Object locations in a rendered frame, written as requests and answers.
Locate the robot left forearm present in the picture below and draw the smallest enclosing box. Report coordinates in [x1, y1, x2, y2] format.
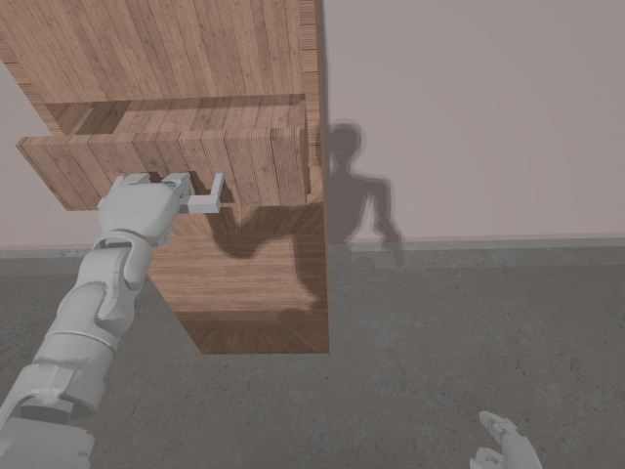
[0, 231, 153, 431]

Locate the left robot upper arm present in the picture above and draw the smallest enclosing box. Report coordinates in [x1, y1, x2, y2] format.
[0, 417, 95, 469]

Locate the cabinet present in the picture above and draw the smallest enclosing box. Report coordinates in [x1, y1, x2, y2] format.
[0, 0, 330, 355]

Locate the handle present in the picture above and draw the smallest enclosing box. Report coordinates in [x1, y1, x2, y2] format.
[97, 173, 225, 214]

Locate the left robot hand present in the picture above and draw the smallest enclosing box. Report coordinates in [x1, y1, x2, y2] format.
[100, 172, 195, 247]

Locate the right robot hand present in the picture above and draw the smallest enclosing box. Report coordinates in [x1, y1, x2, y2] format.
[470, 411, 543, 469]

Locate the drawer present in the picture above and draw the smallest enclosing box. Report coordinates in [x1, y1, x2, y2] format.
[16, 94, 309, 211]

